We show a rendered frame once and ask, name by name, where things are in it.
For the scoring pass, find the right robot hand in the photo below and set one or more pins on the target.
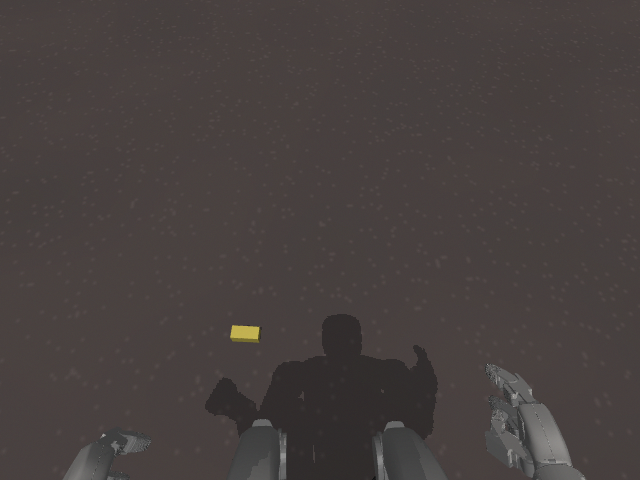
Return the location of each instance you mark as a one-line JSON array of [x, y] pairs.
[[533, 439]]

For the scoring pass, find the right robot arm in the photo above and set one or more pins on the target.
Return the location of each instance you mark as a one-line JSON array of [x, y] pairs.
[[557, 472]]

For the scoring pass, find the left robot hand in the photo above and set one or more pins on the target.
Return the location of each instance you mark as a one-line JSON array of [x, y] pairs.
[[94, 461]]

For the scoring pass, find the small box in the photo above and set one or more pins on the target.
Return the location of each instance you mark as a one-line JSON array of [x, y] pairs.
[[245, 334]]

